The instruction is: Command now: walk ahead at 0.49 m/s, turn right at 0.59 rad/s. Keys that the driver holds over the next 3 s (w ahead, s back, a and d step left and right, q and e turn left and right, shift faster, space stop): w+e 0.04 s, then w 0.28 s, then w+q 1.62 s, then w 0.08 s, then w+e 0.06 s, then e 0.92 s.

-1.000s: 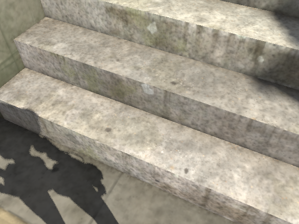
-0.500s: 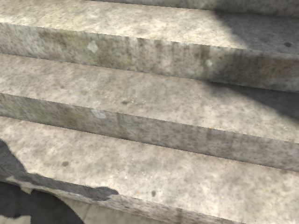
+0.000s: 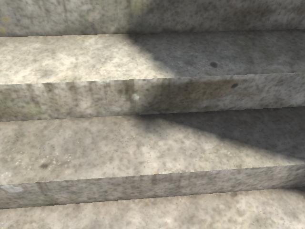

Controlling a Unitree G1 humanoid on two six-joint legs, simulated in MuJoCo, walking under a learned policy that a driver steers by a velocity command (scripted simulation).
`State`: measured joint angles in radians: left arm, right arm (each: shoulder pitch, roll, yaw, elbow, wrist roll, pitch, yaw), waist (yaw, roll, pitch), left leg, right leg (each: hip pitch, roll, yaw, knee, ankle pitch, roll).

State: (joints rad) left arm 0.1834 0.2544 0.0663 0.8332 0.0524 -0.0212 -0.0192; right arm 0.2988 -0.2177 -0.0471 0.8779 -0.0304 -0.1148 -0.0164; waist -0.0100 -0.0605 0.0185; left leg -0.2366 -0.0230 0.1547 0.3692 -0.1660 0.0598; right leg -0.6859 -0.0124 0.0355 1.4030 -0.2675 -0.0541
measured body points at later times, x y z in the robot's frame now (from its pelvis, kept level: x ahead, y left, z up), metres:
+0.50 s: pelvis +0.24 -0.16 +0.04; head +0.32 -0.18 +0.48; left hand +0.53 -0.04 -0.04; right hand +0.17 -0.39 -0.11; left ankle +0.07 +0.07 -0.56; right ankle +0.37 -0.26 -0.55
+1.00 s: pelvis +0.47 -0.22 +0.20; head +0.51 -0.25 +0.64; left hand +0.32 -0.04 +0.07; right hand +0.73 -0.32 +0.10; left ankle +0.60 -0.13 -0.30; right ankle +0.37 -0.27 -0.55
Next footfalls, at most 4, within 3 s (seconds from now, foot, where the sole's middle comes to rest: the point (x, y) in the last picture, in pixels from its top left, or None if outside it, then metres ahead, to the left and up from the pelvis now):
0.42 right None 0.40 -0.28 -0.59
1.06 left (196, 145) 0.65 -0.15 -0.40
1.56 right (208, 47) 0.97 -0.20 -0.21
2.14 left None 1.10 0.32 -0.02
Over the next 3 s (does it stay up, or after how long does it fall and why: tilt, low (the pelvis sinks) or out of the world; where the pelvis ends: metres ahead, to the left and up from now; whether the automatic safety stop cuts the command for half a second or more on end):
stays up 1.25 0.13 0.76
